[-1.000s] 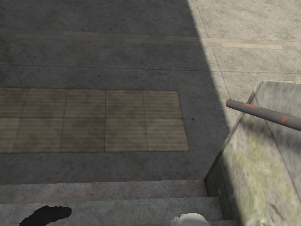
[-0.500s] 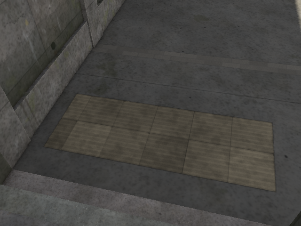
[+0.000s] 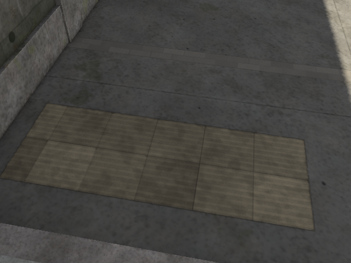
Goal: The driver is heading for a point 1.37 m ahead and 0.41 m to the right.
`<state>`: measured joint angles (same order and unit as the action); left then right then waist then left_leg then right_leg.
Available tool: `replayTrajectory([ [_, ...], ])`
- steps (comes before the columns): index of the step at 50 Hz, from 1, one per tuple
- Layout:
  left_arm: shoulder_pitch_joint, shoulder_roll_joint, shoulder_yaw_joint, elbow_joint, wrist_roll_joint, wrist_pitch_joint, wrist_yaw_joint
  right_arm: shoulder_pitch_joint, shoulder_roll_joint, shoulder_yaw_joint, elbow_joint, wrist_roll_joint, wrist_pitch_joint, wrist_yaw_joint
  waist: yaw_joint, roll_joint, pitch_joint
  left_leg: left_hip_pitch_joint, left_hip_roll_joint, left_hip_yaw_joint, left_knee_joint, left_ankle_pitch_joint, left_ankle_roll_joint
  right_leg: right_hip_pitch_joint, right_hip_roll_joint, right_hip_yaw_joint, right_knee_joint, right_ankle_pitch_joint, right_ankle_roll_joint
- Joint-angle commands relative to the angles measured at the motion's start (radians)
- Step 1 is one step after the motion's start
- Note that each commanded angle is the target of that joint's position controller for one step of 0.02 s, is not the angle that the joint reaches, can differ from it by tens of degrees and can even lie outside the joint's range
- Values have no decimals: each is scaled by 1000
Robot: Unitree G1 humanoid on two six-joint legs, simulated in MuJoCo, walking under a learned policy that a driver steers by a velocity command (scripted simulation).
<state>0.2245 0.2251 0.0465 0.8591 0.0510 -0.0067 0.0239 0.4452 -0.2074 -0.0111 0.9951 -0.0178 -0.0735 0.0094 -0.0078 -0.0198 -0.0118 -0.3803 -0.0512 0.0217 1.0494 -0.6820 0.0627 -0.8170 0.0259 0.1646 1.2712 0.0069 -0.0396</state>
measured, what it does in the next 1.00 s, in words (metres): goes down, turning right: right foot 0.21 m lower, then left foot 0.20 m lower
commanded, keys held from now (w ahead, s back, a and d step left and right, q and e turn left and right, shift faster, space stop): w+shift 0.24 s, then shift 0.26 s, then e+shift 0.50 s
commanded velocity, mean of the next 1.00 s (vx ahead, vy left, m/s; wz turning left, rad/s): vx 0.46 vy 0.00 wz -0.29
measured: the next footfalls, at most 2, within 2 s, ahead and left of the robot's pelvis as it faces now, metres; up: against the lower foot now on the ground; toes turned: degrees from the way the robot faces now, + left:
right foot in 0.18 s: +0.19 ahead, -0.09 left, -0.21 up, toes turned -1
left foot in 0.54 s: +0.43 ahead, +0.04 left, -0.41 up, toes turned +4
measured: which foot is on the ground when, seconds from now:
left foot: down 0.00-0.18, up 0.20-0.52, down 0.54-1.00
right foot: up 0.00-0.16, down 0.18-0.54, up 0.56-1.00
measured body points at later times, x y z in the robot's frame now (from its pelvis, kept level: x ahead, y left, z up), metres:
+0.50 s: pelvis +0.31 -0.01 -0.27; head +0.29 -0.03 +0.18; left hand +0.19 +0.20 -0.41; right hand +0.43 -0.23 -0.41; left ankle +0.48 +0.07 -0.96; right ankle +0.15 -0.09 -0.86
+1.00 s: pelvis +0.47 -0.04 -0.46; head +0.45 -0.05 -0.01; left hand +0.75 +0.11 -0.52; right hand +0.39 -0.26 -0.62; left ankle +0.39 +0.04 -1.08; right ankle +0.64 -0.20 -1.14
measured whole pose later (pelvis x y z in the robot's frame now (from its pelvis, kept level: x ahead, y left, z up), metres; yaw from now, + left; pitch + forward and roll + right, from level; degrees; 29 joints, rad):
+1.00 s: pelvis +0.47 -0.04 -0.46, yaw -18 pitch -4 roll +4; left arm 0.03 0.21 0.05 0.72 0.01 0.04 -0.05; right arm 0.41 -0.19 0.01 0.91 -0.02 0.00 -0.07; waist -0.05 -0.03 0.02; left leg -0.24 0.07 0.39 1.22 -0.89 0.05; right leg -0.63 -0.08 0.00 0.72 0.43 -0.03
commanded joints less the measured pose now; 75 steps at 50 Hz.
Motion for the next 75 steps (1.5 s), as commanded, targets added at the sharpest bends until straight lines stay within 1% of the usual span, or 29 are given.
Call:
replayTrajectory([
  [1,4,48,4,-46,-19,-27,-35,-182,-94,-9,-96,27,-47,-24,115,69,8,-441,117,-186,-245,189,93,453,20,-136,-349,634,11],
  [5,74,88,6,-2,3,-18,-38,-111,-146,-28,-82,22,-22,-38,81,176,92,-283,147,-219,33,378,128,515,23,-208,-350,442,-40],
  [6,141,120,25,19,-23,1,-28,-181,-165,-39,-96,-5,4,-43,109,232,69,-142,163,-229,104,635,151,482,-5,-227,-387,321,-52],
  [8,273,157,46,44,-39,-2,-25,-44,-108,-39,-62,-43,44,-63,98,112,95,-41,118,-218,586,1090,166,644,-113,-105,-913,-28,-130],
  [9,504,119,46,98,-36,0,-34,-187,-115,-48,-55,-31,52,-61,303,-54,70,-377,-43,-129,1126,539,155,943,-137,-127,-884,251,-185],
  [10,433,108,6,95,-38,-14,-66,-186,38,-13,-157,-1,43,-64,155,-232,104,-757,-196,-123,1337,-111,138,996,-247,-19,-484,833,-116],
  [12,434,128,15,122,-42,-44,-78,-45,-13,-12,-132,-12,38,-73,45,-115,-17,-862,-63,-196,1047,44,168,969,-310,130,-498,438,-164],
  [14,401,144,8,144,-44,-75,-49,-125,-48,-21,-136,-58,31,-72,-5,-103,32,-956,12,-254,767,267,72,805,-350,276,-569,46,-208],
  [16,205,48,-40,103,-24,-81,-10,-266,-46,-14,-145,-48,35,-45,-79,-21,193,-467,26,-81,161,701,-55,185,-250,143,-689,97,-166],
  [17,233,111,-24,120,-22,-83,-15,-104,-22,-18,-34,-49,46,-38,-99,-70,103,-221,6,-34,275,837,-45,121,-234,111,-622,252,-146],
  [20,223,36,-37,138,-92,-98,18,-229,-34,-11,-63,-30,13,-4,-74,1,115,-162,35,-9,-219,1326,-5,175,-89,-20,-415,-164,-72],
  [22,213,70,-23,133,-78,-88,18,-306,-5,2,-87,-7,1,2,8,-36,144,114,-10,81,-394,1332,-25,107,-65,-74,-372,-177,-95],
  [26,152,98,-15,162,-49,-62,5,265,-132,-40,83,-6,29,-16,-205,-103,7,528,57,66,-524,1237,30,176,-72,-98,254,316,-63],
  [27,54,125,9,152,-26,-43,12,415,-200,-75,129,13,44,-9,-331,54,49,646,185,-95,-705,1227,136,29,64,-123,760,-225,-49],
  [28,308,44,-1,113,-61,-39,12,258,-181,-37,70,24,23,19,-75,194,81,679,363,-176,-484,1856,94,-148,153,-118,788,-938,-41],
  [29,380,4,-16,124,-32,-17,31,209,-152,-22,64,20,13,30,11,178,41,674,443,-267,-413,1892,151,-244,74,-48,703,-850,-66],
  [31,293,48,0,116,7,15,30,88,-111,-10,-13,-3,7,21,38,37,38,381,392,-189,-447,1502,195,-211,48,-87,642,-547,-45],
  [34,99,-41,-31,-30,5,37,-4,5,-58,16,-24,23,6,-32,104,155,31,63,384,-86,-425,1487,130,-98,8,-117,282,-99,25],
  [40,-108,20,2,-117,21,74,-10,82,-98,11,-49,27,27,-57,16,99,61,147,354,-85,-300,890,56,-213,-41,-74,96,194,-19],
  [49,-364,-3,1,-231,-58,29,-87,58,-103,-9,-98,-4,78,-87,-106,1,222,-9,374,70,-237,157,56,181,-96,-213,-704,454,20],
  [53,-60,92,41,-163,-49,29,-61,-68,-192,-53,-124,-18,95,-63,22,85,4,61,386,139,206,493,90,487,-102,-232,-756,279,-34],
  [55,285,128,73,7,-33,12,-41,-34,-120,-42,-98,-37,87,-60,148,-170,-54,-262,218,277,845,32,68,1025,-33,-219,-882,178,-74],
  [56,320,190,81,4,-57,18,-48,-103,-101,-43,-129,-21,84,-46,192,-235,31,-632,85,285,1256,-207,40,1082,-79,-138,-612,571,-84],
  [57,295,252,68,-42,-80,18,-67,-88,-80,-35,-241,2,67,-27,96,-211,-74,-814,84,133,1321,-254,-5,1153,-243,137,-477,1268,-191],
  [58,254,292,85,-76,-87,26,-59,-131,-84,-25,-328,-9,59,-24,105,-162,-277,-898,58,34,1270,-226,-58,1194,-420,438,-633,982,-372],
  [61,31,190,28,-137,-35,24,-13,-198,-98,-3,-306,-75,89,-69,-11,-31,-129,-855,64,-56,1047,255,-92,725,-371,411,-831,22,-338],
  [66,59,89,-59,-108,-58,26,31,-379,-8,18,-383,-20,161,-53,0,-17,-51,-792,16,-58,916,514,-204,411,-178,314,-778,-230,-162],
  [72,170,65,-73,-91,-59,24,36,-368,-22,4,-352,-15,175,-27,34,-65,-26,-700,1,-88,779,526,-226,473,-143,352,-847,-535,-143],
  [75,260,125,-36,-61,-54,22,25,-411,-62,-12,-356,-40,164,-2,82,-155,26,-760,7,-91,639,477,-211,617,-161,443,-940,-825,-184],
])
